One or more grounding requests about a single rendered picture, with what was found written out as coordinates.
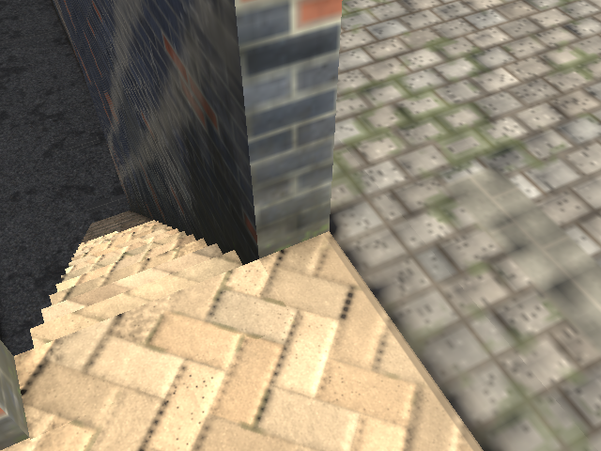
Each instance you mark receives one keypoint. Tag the stairs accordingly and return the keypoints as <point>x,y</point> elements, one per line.
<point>123,262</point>

